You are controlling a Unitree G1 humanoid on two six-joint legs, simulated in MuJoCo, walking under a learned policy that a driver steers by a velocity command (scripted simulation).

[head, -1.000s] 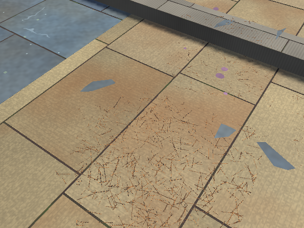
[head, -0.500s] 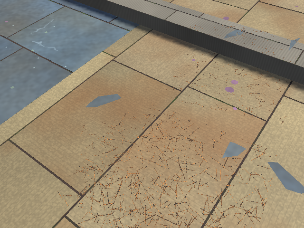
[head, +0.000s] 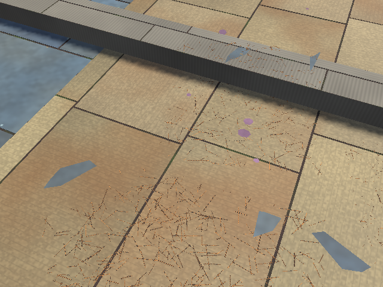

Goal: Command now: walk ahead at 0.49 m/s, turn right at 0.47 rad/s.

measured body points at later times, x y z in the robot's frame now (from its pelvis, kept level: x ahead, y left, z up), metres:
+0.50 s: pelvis +0.27 -0.09 -0.01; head +0.31 -0.10 +0.44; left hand +0.45 +0.15 -0.12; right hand +0.33 -0.39 -0.12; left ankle +0.29 +0.09 -0.65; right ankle +0.30 -0.15 -0.74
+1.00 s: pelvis +0.56 -0.13 +0.00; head +0.58 -0.13 +0.44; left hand +0.81 +0.04 -0.12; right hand +0.50 -0.42 -0.11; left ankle +0.64 -0.05 -0.74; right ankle +0.46 -0.23 -0.65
